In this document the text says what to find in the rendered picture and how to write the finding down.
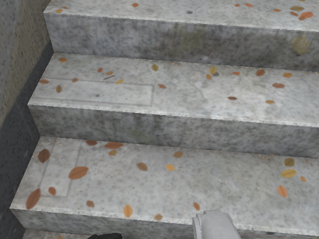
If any right robot thigh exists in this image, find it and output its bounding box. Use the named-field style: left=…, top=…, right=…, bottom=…
left=192, top=209, right=241, bottom=239

